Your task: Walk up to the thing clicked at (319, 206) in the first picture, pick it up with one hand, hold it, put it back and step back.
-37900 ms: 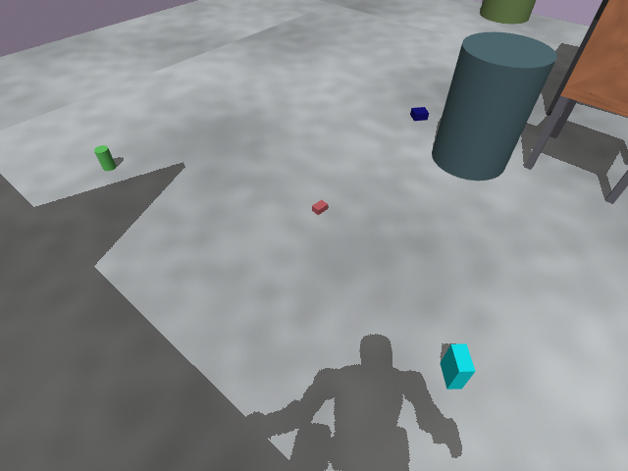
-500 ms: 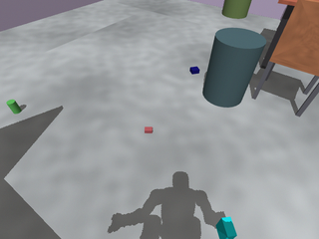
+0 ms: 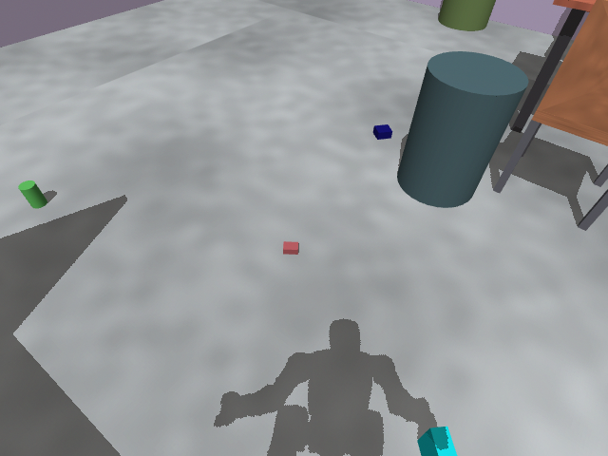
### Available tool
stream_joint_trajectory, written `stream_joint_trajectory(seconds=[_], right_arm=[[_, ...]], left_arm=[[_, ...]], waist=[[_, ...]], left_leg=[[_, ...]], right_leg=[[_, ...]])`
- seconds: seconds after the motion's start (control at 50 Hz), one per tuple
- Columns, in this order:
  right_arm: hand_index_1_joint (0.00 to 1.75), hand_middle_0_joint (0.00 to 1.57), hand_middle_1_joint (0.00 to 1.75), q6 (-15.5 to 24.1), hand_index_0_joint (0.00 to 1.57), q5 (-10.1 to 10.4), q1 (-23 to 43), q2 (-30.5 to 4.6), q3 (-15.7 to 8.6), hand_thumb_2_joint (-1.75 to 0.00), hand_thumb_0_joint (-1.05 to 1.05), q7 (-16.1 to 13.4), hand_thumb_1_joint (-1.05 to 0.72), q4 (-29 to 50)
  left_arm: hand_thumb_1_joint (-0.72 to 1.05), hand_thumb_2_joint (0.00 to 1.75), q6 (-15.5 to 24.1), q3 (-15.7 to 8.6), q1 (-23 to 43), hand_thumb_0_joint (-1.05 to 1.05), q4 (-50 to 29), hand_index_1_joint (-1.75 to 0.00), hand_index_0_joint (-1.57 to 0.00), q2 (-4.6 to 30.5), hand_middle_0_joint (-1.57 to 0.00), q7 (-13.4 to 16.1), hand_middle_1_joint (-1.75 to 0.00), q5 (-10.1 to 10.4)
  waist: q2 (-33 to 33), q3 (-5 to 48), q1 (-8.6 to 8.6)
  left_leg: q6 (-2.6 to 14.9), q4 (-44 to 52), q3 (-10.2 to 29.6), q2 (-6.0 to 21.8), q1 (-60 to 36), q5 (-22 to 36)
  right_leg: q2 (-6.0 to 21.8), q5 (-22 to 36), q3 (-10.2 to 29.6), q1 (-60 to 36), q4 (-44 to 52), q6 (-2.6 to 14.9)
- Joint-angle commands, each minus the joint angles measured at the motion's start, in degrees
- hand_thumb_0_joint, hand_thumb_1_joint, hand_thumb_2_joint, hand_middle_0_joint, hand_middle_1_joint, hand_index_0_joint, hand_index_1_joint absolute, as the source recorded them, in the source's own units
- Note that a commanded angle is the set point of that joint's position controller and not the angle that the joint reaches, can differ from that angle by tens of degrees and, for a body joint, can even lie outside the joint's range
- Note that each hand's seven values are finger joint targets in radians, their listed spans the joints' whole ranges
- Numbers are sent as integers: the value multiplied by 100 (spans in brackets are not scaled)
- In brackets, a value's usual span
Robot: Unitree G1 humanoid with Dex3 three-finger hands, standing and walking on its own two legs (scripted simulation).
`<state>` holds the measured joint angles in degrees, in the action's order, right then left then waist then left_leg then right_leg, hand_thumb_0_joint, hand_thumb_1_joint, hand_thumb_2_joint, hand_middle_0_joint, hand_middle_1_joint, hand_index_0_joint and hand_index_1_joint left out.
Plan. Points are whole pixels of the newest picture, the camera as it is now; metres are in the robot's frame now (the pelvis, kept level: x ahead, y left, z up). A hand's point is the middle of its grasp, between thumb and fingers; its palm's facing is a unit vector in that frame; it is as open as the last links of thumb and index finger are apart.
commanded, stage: step back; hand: left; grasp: from above
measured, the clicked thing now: (290, 248) +1.06 +0.10 -0.76
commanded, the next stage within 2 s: stand in 0.16 s
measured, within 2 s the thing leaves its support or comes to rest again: neither
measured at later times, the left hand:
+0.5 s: hand out of the picture +0.10 +0.24 -0.14, palm faces -0.02 -0.94 -0.33, open 7.4 cm
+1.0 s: hand out of the picture +0.05 +0.24 -0.14, palm faces -0.04 -0.94 -0.35, open 7.4 cm
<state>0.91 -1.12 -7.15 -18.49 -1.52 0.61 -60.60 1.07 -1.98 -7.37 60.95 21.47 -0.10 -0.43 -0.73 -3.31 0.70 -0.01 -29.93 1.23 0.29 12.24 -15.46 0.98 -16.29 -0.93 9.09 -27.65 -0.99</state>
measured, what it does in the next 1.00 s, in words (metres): stands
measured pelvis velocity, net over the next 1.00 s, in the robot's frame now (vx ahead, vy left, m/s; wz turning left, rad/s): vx -0.02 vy -0.01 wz -0.01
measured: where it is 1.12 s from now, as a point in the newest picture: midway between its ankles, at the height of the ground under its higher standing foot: outside the picture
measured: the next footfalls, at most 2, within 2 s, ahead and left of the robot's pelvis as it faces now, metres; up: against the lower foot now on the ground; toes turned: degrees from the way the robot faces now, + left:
none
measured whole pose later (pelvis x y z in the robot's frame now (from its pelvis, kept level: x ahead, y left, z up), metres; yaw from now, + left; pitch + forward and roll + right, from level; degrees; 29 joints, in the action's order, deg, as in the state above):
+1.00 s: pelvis -0.02 -0.01 +0.01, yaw -1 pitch -3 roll +0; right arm 0.5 -0.5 -7.2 -20.0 -0.1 1.0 -66.2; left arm 0.5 0.3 -7.2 65.4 20.4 -0.6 -0.3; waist 0.5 -3.0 -0.4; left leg -1.2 -18.0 0.7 1.0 7.6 -7.8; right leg 0.3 -10.1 -0.4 6.3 -19.0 -0.1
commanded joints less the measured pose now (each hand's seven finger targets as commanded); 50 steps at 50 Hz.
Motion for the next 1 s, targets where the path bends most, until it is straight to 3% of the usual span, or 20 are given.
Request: stream_joint_trajectory(seconds=[0.0, 0.12, 0.14, 0.16, 0.18, 0.22, 0.28, 0.38, 0.4, 0.42, 0.48, 0.56, 0.62, 0.64, 0.74, 0.86, 0.9, 0.98], right_arm=[[30, 20, 30, 148, 20, 22, 381, -1322, -312, -90, 0, -137, -90, 320], [30, 20, 30, 94, 20, -2, 623, -1251, -293, -90, 0, -110, -90, 270], [30, 20, 30, 111, 20, 73, 534, -1260, -215, -90, 0, -107, -90, 226], [30, 20, 30, 122, 20, 80, 580, -1324, -235, -90, 0, -111, -90, 214], [30, 20, 30, 134, 20, 86, 594, -1354, -237, -90, 0, -114, -90, 189], [30, 20, 30, 120, 20, 91, 616, -1316, -209, -90, 0, -123, -90, 146], [30, 20, 30, 114, 20, 99, 738, -1297, -174, -90, 0, -118, -90, 122], [30, 20, 30, 120, 20, 95, 781, -1277, -143, -90, 0, -107, -90, 53], [30, 20, 30, 114, 20, 92, 771, -1255, -128, -90, 0, -107, -90, 20], [30, 20, 30, 120, 20, 83, 780, -1311, -133, -90, 0, -107, -90, 19], [30, 20, 30, 97, 20, 84, 793, -1273, -113, -90, 0, -88, -90, -33], [30, 20, 30, 101, 20, 59, 681, -1333, -115, -90, 0, -70, -90, -87], [30, 20, 30, 116, 20, 60, 642, -1324, -104, -90, 0, -64, -90, -105], [30, 20, 30, 111, 20, 53, 579, -1332, -99, -90, 0, -62, -90, -140], [30, 20, 30, 122, 20, 51, 552, -1397, -114, -90, 0, -66, -90, -156], [30, 20, 30, 99, 20, 50, 392, -1361, -92, -90, 0, -58, -90, -202], [30, 20, 30, 113, 20, 51, 372, -1375, -95, -90, 0, -50, -90, -181], [30, 20, 30, 109, 20, 46, 314, -1362, -71, -90, 0, -55, -90, -191]], left_arm=[[90, 90, 157, -261, 224, 0, -295, -30, -20, 1144, -20, 94, -30, -8], [90, 90, 148, -234, 424, 0, -257, -30, -20, 1189, -20, 106, -30, -37], [90, 90, 132, -127, 474, 0, -162, -30, -20, 1005, -20, 85, -30, 37], [90, 90, 122, -121, 505, 0, -192, -30, -20, 991, -20, 94, -30, 47], [90, 90, 128, -109, 463, 0, -160, -30, -20, 1001, -20, 105, -30, 52], [90, 90, 121, -94, 508, 0, -126, -30, -20, 1036, -20, 120, -30, 38], [90, 90, 106, -87, 558, 0, -76, -30, -20, 1043, -20, 95, -30, 35], [90, 90, 127, -72, 575, 0, -11, -30, -20, 1065, -20, 82, -30, 7], [90, 90, 119, -78, 623, 0, 2, -30, -20, 1083, -20, 83, -30, 10], [90, 90, 124, -77, 636, 0, -1, -30, -20, 1071, -20, 76, -30, 2], [90, 90, 108, -61, 633, 0, 53, -30, -20, 1088, -20, 65, -30, -5], [90, 90, 113, -55, 614, 0, 50, -30, -20, 1089, -20, 49, -30, -19], [90, 90, 114, -45, 580, 0, 76, -30, -20, 1077, -20, 39, -30, -16], [90, 90, 117, -40, 553, 0, 78, -30, -20, 1077, -20, 35, -30, -5], [90, 90, 107, -39, 482, 0, 88, -30, -20, 1091, -20, 21, -30, -5], [90, 90, 87, -35, 390, 0, 112, -30, -20, 1145, -20, 15, -30, 8], [90, 90, 117, -23, 372, 0, 76, -30, -20, 1141, -20, 16, -30, -5], [90, 90, 110, -7, 359, 0, 57, -30, -20, 1127, -20, 16, -30, 0]], waist=[[281, 727, 36], [16, 552, 1], [13, 579, -72], [52, 629, -60], [62, 731, -56], [67, 828, -85], [160, 779, -56], [143, 833, -62], [98, 655, -73], [198, 748, -69], [72, 402, -75], [187, 402, -93], [93, 419, -89], [92, 317, -77], [139, 425, -61], [83, 241, -70], [58, 418, -80], [110, 390, -92]], left_leg=[[283, 440, 489, 641, -236, 2070], [243, 525, 378, 546, -145, 1459], [233, 776, 572, 649, -562, 2262], [220, 761, 571, 697, -711, 2615], [210, 688, 528, 699, -827, 2890], [188, 747, 483, 713, -944, 3035], [141, 1002, 464, 705, -1006, 2575], [101, 1146, 390, 715, -1058, 2486], [69, 1247, 423, 701, -916, 2145], [85, 1234, 384, 712, -972, 2184], [45, 1457, 440, 666, -768, 1314], [63, 1549, 457, 659, -589, 917], [70, 1546, 477, 676, -656, 1016], [47, 1582, 489, 645, -511, 780], [83, 1532, 515, 678, -642, 800], [69, 1612, 562, 653, -466, 455], [97, 1509, 529, 658, -569, 767], [91, 1489, 520, 667, -558, 765]], right_leg=[[530, 1729, 360, -440, 220, 366], [649, 1592, 533, -393, 459, 346], [645, 2124, 565, -263, 526, 276], [606, 2261, 492, -308, 593, 217], [626, 2586, 467, -449, 591, 195], [627, 2713, 448, -576, 660, 181], [617, 2210, 470, -589, 868, 160], [670, 2280, 495, -693, 1014, 157], [650, 1934, 499, -631, 1079, 157], [680, 1999, 535, -686, 1085, 157], [635, 1124, 554, -393, 1291, 155], [640, 871, 587, -416, 1360, 171], [642, 893, 588, -326, 1341, 177], [624, 651, 589, -313, 1394, 160], [631, 645, 616, -224, 1349, 189], [607, 228, 654, -56, 1367, 216], [650, 576, 675, -179, 1354, 218], [652, 592, 686, -143, 1326, 220]])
